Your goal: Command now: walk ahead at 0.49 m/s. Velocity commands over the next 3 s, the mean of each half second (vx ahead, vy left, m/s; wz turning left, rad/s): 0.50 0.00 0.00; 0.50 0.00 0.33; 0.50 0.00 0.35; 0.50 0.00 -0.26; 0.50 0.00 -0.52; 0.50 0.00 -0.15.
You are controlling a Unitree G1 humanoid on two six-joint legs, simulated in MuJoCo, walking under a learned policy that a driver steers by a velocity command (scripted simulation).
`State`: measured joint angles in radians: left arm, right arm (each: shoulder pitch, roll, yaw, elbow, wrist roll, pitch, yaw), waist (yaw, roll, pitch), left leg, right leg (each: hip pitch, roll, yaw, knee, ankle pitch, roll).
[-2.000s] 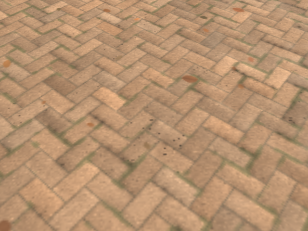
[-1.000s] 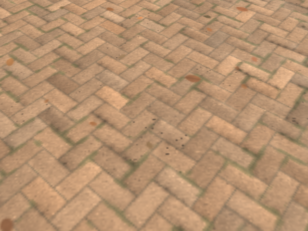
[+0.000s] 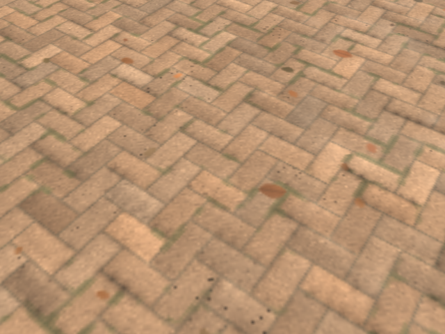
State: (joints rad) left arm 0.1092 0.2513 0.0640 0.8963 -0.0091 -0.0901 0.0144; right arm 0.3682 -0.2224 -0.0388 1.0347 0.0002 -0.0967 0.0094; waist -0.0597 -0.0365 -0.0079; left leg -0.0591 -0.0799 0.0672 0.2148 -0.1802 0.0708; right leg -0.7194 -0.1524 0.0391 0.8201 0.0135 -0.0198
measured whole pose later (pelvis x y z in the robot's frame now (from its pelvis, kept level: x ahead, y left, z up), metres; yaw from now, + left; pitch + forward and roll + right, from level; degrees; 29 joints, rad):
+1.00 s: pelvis +0.58 +0.02 +0.00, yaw +13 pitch +2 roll +0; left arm 0.12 0.28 0.06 0.84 0.01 -0.12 0.02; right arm 0.29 -0.24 -0.07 0.88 0.01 -0.07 0.02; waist -0.03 -0.03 0.03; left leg -0.24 -0.11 -0.05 0.36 -0.14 0.11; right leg -0.61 -0.10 0.06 1.02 -0.26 0.01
